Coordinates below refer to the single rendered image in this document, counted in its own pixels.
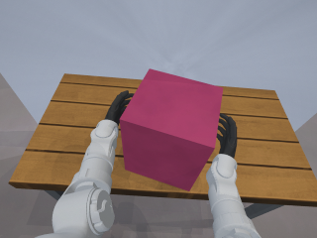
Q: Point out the right robot forearm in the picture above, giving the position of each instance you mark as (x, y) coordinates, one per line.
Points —
(228, 211)

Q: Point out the table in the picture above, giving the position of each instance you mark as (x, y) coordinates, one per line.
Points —
(272, 169)

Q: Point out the robot left upper arm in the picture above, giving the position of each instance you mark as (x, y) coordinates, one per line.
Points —
(83, 214)

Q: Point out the right robot hand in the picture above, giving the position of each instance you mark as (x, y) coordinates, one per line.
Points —
(228, 143)

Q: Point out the left robot hand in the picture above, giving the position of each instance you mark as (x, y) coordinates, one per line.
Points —
(117, 107)

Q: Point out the carton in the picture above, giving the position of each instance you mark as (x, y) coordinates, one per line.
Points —
(169, 128)

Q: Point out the left robot forearm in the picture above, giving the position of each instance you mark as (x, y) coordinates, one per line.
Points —
(98, 162)

